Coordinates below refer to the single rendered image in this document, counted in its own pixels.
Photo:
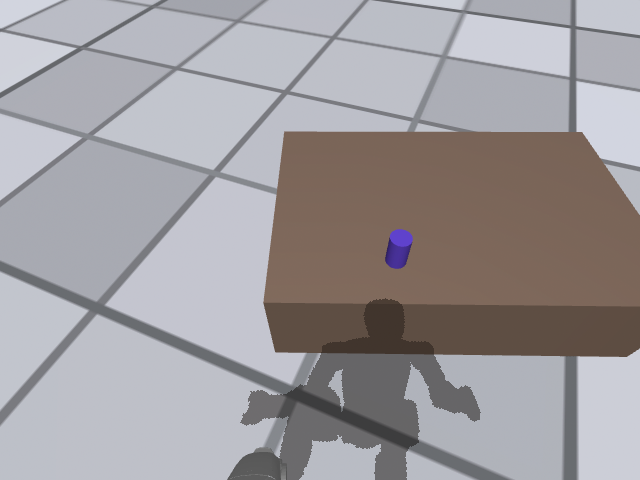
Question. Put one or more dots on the can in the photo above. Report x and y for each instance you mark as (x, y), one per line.
(398, 249)

